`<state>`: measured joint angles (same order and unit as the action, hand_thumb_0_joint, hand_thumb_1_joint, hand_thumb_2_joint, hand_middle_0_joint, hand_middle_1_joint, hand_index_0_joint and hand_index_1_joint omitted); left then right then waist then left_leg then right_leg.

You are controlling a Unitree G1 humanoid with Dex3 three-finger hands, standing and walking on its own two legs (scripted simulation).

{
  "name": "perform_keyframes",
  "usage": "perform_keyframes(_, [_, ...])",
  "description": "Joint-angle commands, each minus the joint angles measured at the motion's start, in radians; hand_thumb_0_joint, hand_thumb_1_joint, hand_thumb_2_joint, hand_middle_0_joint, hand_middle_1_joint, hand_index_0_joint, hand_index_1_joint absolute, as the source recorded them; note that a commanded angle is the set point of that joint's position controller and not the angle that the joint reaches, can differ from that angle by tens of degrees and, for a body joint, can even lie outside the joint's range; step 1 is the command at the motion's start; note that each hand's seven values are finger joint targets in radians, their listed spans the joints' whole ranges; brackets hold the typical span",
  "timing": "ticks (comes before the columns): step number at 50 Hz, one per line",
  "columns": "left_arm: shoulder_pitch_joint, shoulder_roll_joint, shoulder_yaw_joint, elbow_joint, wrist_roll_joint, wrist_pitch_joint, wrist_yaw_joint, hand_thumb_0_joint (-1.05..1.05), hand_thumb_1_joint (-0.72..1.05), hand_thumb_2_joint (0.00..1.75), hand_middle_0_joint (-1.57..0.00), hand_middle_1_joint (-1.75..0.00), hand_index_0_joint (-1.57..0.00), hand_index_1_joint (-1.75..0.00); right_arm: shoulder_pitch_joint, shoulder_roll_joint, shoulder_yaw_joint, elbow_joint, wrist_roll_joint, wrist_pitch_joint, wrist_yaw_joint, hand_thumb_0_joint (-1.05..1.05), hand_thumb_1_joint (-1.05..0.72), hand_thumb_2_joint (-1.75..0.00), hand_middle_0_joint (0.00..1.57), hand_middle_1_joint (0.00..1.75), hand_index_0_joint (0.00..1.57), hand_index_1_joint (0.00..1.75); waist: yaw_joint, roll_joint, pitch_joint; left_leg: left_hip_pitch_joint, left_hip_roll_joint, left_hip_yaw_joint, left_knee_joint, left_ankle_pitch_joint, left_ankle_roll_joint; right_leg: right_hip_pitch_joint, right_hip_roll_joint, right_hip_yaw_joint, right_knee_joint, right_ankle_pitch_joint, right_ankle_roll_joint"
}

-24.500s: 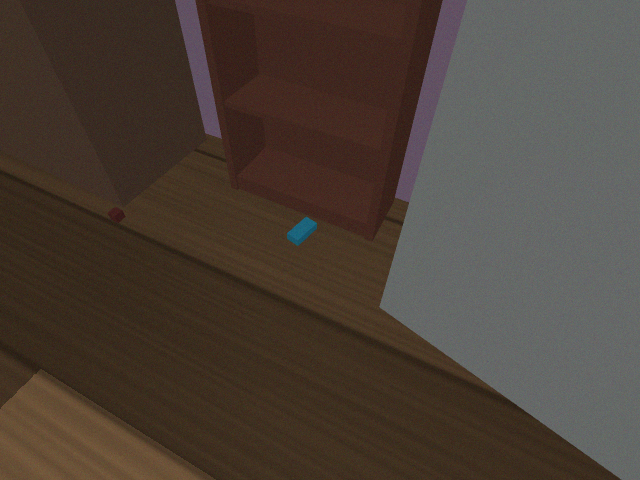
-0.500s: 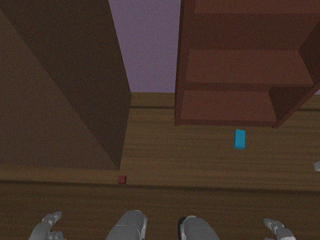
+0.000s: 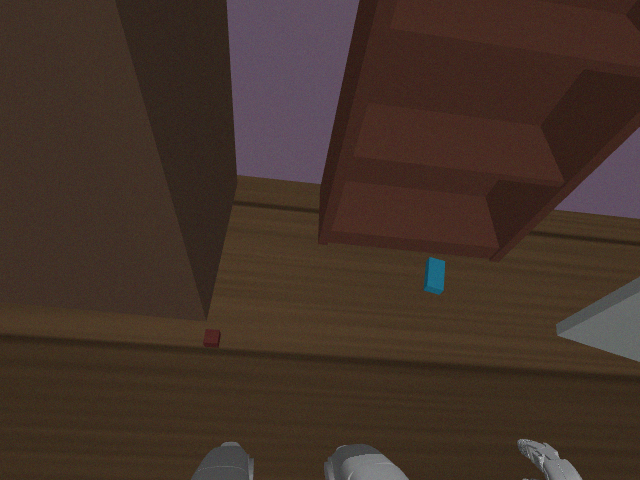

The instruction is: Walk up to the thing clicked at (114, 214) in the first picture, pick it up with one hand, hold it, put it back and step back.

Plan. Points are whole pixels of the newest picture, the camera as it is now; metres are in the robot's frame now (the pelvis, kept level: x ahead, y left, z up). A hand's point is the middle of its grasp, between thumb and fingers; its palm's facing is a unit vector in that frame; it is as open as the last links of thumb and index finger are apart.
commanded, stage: walk up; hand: left
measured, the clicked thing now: (212, 338) +0.52 +0.22 -0.74
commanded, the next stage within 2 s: none
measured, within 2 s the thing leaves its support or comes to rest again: neither
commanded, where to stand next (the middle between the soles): +0.14 -0.02 m, yaw +1 degrees
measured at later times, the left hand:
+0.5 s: hand out of the picture +0.01 +0.28 -0.14, palm faces +0.01 -0.92 -0.39, open 7.4 cm
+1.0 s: hand out of the picture +0.10 +0.22 -0.14, palm faces -0.01 -0.91 -0.40, open 7.4 cm
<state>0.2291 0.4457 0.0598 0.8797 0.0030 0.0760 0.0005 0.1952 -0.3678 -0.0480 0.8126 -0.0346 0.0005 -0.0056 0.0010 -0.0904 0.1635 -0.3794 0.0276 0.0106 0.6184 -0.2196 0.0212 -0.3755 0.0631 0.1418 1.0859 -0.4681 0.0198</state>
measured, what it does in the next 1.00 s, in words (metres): steps on the spot: right foot, then left foot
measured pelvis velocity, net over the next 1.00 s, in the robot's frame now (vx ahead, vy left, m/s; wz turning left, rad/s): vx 0.00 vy -0.04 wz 0.03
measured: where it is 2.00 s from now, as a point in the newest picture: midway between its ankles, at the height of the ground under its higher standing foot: outside the picture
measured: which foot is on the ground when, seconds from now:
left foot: down 0.00-0.16, up 0.18-0.44, down 0.46-0.84, up 0.86-1.00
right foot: up 0.00-0.08, down 0.10-0.50, up 0.52-0.78, down 0.80-1.00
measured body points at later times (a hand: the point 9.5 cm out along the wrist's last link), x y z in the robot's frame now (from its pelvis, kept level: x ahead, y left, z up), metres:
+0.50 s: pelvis -0.01 -0.01 +0.00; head +0.02 +0.00 +0.45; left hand +0.01 +0.33 -0.11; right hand +0.04 -0.32 -0.12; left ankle +0.02 +0.11 -0.73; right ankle -0.06 -0.14 -0.72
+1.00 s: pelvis +0.00 -0.04 +0.00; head +0.05 -0.07 +0.44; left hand +0.10 +0.26 -0.11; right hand +0.11 -0.35 -0.14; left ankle -0.02 +0.11 -0.69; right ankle +0.08 -0.17 -0.73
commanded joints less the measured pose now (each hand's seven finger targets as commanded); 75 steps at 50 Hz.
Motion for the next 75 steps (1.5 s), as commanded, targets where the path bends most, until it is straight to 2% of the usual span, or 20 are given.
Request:
perform_keyframes(1, [-0.005, 0.163, 0.041, -0.068, 0.017, -0.072, -0.002, 0.0, 0.9, 0.9, -0.2, -0.3, -0.2, -0.3, 0.054, -0.296, -0.086, -0.062, -0.018, -0.015, -0.003, 0.0, -0.9, -0.9, 0.2, 0.3, 0.2, 0.3, -0.061, 0.327, -0.24, 0.303, 0.216, -0.297, -0.257, -0.366, 0.2, -0.029, -0.04, -0.096, -0.344, -0.157, 0.009])
perform_keyframes(5, [0.186, 0.13, 0.052, 0.047, 0.033, -0.092, -0.005, 0.0, 0.9, 0.9, -0.2, -0.3, -0.2, -0.3, -0.02, -0.289, -0.076, -0.067, -0.011, 0.015, 0.01, 0.0, -0.9, -0.9, 0.2, 0.3, 0.2, 0.3, 0.029, 0.244, -0.109, -0.023, 0.129, -0.155, -0.152, -0.399, 0.121, 0.275, -0.018, -0.173, -0.73, 0.049, -0.061])
perform_keyframes(8, [0.088, 0.309, 0.085, -0.01, 0.062, -0.097, -0.002, 0.0, 0.9, 0.9, -0.2, -0.3, -0.2, -0.3, -0.117, -0.245, -0.063, -0.082, 0.015, 0.004, 0.0, 0.0, -0.9, -0.9, 0.2, 0.3, 0.2, 0.3, 0.08, -0.097, 0.082, -0.205, -0.056, -0.125, 0.321, -0.33, -0.017, -0.078, -0.454, 0.524, -0.986, -0.611, -0.266])
perform_keyframes(12, [-0.016, 0.195, 0.066, -0.03, 0.032, -0.125, 0.002, 0.0, 0.9, 0.9, -0.2, -0.3, -0.2, -0.3, 0.023, -0.225, -0.062, 0.01, 0.031, -0.018, 0.015, 0.0, -0.9, -0.9, 0.2, 0.3, 0.2, 0.3, -0.013, -0.039, 0.087, -0.163, -0.052, -0.141, 0.313, -0.144, -0.022, 0.073, -0.263, 0.152, -0.907, -0.165, -0.181])
perform_keyframes(17, [0.094, 0.223, 0.087, -0.048, 0.034, -0.125, -0.019, 0.0, 0.9, 0.9, -0.2, -0.3, -0.2, -0.3, 0.003, -0.243, -0.062, -0.004, 0.023, -0.045, 0.033, 0.0, -0.9, -0.9, 0.2, 0.3, 0.2, 0.3, 0.067, -0.117, 0.004, -0.16, -0.033, -0.04, 0.128, -0.19, -0.037, 0.26, -0.277, 0.099, -0.853, -0.108, -0.201])
perform_keyframes(22, [0.047, 0.172, 0.047, -0.088, 0.013, -0.108, -0.024, 0.0, 0.9, 0.9, -0.2, -0.3, -0.2, -0.3, 0.129, -0.203, -0.07, 0.033, 0.018, -0.079, 0.018, 0.0, -0.9, -0.9, 0.2, 0.3, 0.2, 0.3, -0.018, -0.012, -0.145, 0.259, -0.065, 0.02, -0.219, 0.05, -0.004, 0.167, -0.234, -0.059, -0.527, 0.407, -0.148])
perform_keyframes(26, [0.07, 0.172, 0.041, -0.091, 0.008, -0.084, 0.001, 0.0, 0.9, 0.9, -0.2, -0.3, -0.2, -0.3, 0.218, -0.384, -0.116, 0.027, 0.025, -0.088, -0.004, 0.0, -0.9, -0.9, 0.2, 0.3, 0.2, 0.3, -0.052, 0.193, -0.187, 0.374, 0.394, -0.667, -0.336, -0.117, 0.263, -0.18, -0.081, -0.03, -0.008, -0.13, -0.063])
perform_keyframes(30, [0.092, 0.163, 0.04, -0.064, 0.0, -0.088, -0.009, 0.0, 0.9, 0.9, -0.2, -0.3, -0.2, -0.3, 0.126, -0.269, -0.07, -0.003, 0.028, -0.091, -0.011, 0.0, -0.9, -0.9, 0.2, 0.3, 0.2, 0.3, 0.007, 0.191, -0.092, 0.261, 0.216, -0.267, -0.277, 0.217, 0.174, -0.143, -0.117, -0.021, -0.078, 0.017, -0.06])
perform_keyframes(37, [0.065, 0.112, 0.029, -0.002, -0.012, -0.097, 0.004, 0.0, 0.9, 0.9, -0.2, -0.3, -0.2, -0.3, 0.006, -0.244, -0.042, -0.015, 0.031, -0.046, -0.008, 0.0, -0.9, -0.9, 0.2, 0.3, 0.2, 0.3, 0.018, 0.32, -0.142, 0.037, 0.159, -0.109, -0.113, 0.421, 0.149, 0.184, -0.082, -0.173, -0.416, 0.245, -0.023])
perform_keyframes(40, [0.057, 0.162, 0.04, 0.015, 0.006, -0.113, 0.02, 0.0, 0.9, 0.9, -0.2, -0.3, -0.2, -0.3, -0.01, -0.189, -0.028, -0.013, 0.056, -0.009, -0.006, 0.0, -0.9, -0.9, 0.2, 0.3, 0.2, 0.3, 0.041, 0.161, -0.175, -0.026, 0.075, -0.079, 0.074, 0.156, 0.056, 0.273, -0.114, -0.103, -0.59, 0.43, -0.052])
perform_keyframes(42, [-0.033, 0.274, 0.055, -0.021, 0.009, -0.122, 0.022, 0.0, 0.9, 0.9, -0.2, -0.3, -0.2, -0.3, 0.046, -0.165, -0.02, -0.003, 0.054, 0.013, -0.015, 0.0, -0.9, -0.9, 0.2, 0.3, 0.2, 0.3, 0.006, -0.087, -0.18, -0.042, -0.057, -0.065, 0.327, -0.368, -0.004, 0.128, -0.462, 0.325, -0.757, 0.428, -0.232])
perform_keyframes(43, [-0.087, 0.288, 0.056, -0.032, 0.014, -0.119, 0.025, 0.0, 0.9, 0.9, -0.2, -0.3, -0.2, -0.3, 0.044, -0.215, -0.039, 0.028, 0.044, 0.023, -0.02, 0.0, -0.9, -0.9, 0.2, 0.3, 0.2, 0.3, 0.006, -0.097, -0.156, 0.013, -0.029, -0.101, 0.405, -0.405, -0.009, 0.047, -0.484, 0.368, -0.744, 0.404, -0.291])
perform_keyframes(47, [-0.122, 0.202, 0.045, -0.016, 0.021, -0.116, 0.029, 0.0, 0.9, 0.9, -0.2, -0.3, -0.2, -0.3, 0.059, -0.201, -0.04, 0.078, 0.05, 0.02, -0.006, 0.0, -0.9, -0.9, 0.2, 0.3, 0.2, 0.3, -0.005, -0.075, -0.177, 0.002, -0.035, -0.105, 0.38, -0.303, -0.001, 0.079, -0.304, 0.108, -0.667, 0.325, -0.193])
perform_keyframes(54, [-0.14, 0.16, 0.029, -0.013, 0.008, -0.091, 0.014, 0.0, 0.9, 0.9, -0.2, -0.3, -0.2, -0.3, 0.099, -0.194, -0.039, 0.149, 0.014, -0.017, -0.007, 0.0, -0.9, -0.9, 0.2, 0.3, 0.2, 0.3, -0.018, -0.053, -0.27, 0.196, -0.04, -0.003, -0.21, -0.077, -0.012, 0.125, -0.261, 0.018, -0.489, 0.332, -0.143])
perform_keyframes(56, [-0.104, 0.076, -0.001, -0.015, -0.011, -0.087, 0.012, 0.0, 0.9, 0.9, -0.2, -0.3, -0.2, -0.3, -0.013, -0.286, -0.059, 0.106, -0.009, -0.027, -0.011, 0.0, -0.9, -0.9, 0.2, 0.3, 0.2, 0.3, 0.026, 0.168, -0.222, 0.29, 0.199, -0.381, -0.277, 0.0, 0.081, -0.119, -0.126, -0.092, -0.348, 0.214, -0.04])
perform_keyframes(58, [-0.143, 0.143, 0.022, 0.038, 0.003, -0.09, 0.018, 0.0, 0.9, 0.9, -0.2, -0.3, -0.2, -0.3, -0.141, -0.31, -0.054, 0.093, 0.014, -0.024, 0.001, 0.0, -0.9, -0.9, 0.2, 0.3, 0.2, 0.3, 0.026, 0.211, -0.138, -0.071, 0.269, -0.368, -0.29, -0.184, 0.184, 0.14, -0.12, -0.115, -0.335, 0.006, -0.041])
perform_keyframes(62, [-0.111, 0.146, 0.019, 0.072, -0.004, -0.117, 0.008, 0.0, 0.9, 0.9, -0.2, -0.3, -0.2, -0.3, -0.105, -0.202, -0.016, 0.125, 0.025, -0.023, 0.004, 0.0, -0.9, -0.9, 0.2, 0.3, 0.2, 0.3, 0.035, 0.154, -0.172, 0.019, 0.042, -0.091, -0.125, -0.011, 0.017, 0.224, -0.173, -0.037, -0.577, 0.415, -0.079])
perform_keyframes(68, [-0.114, 0.194, 0.021, 0.076, 0.017, -0.119, -0.019, 0.0, 0.9, 0.9, -0.2, -0.3, -0.2, -0.3, 0.023, -0.291, -0.051, 0.155, 0.009, -0.023, 0.033, 0.0, -0.9, -0.9, 0.2, 0.3, 0.2, 0.3, -0.022, 0.154, -0.146, 0.139, 0.066, -0.208, -0.263, -0.599, 0.087, 0.025, -0.12, -0.034, -0.62, -0.232, -0.083])
perform_keyframes(70, [-0.146, 0.162, 0.021, 0.078, 0.02, -0.119, -0.028, 0.0, 0.9, 0.9, -0.2, -0.3, -0.2, -0.3, 0.079, -0.321, -0.071, 0.168, 0.006, -0.027, 0.038, 0.0, -0.9, -0.9, 0.2, 0.3, 0.2, 0.3, -0.052, 0.257, -0.075, 0.243, 0.203, -0.376, -0.413, -0.703, 0.146, -0.159, -0.04, -0.182, -0.407, -0.086, -0.043])
perform_keyframes(75, [-0.081, 0.134, 0.029, 0.054, 0.018, -0.155, -0.033, 0.0, 0.9, 0.9, -0.2, -0.3, -0.2, -0.3, 0.016, -0.277, -0.072, 0.1, 0.006, -0.047, 0.034, 0.0, -0.9, -0.9, 0.2, 0.3, 0.2, 0.3, -0.017, 0.208, -0.121, 0.331, 0.176, -0.227, -0.25, -0.058, 0.165, -0.038, -0.081, -0.2, -0.52, 0.119, -0.038])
